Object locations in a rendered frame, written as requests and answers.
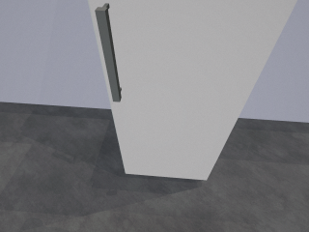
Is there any handle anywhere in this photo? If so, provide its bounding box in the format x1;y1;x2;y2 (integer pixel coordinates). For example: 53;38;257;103
95;3;122;102

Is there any fridge door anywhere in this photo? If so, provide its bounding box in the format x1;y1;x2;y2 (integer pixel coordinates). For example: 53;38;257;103
89;0;297;181

